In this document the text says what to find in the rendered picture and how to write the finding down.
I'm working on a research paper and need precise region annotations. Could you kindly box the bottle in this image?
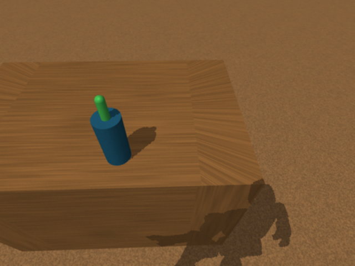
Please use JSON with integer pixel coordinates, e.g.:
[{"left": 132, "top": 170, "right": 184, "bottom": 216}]
[{"left": 90, "top": 95, "right": 131, "bottom": 166}]

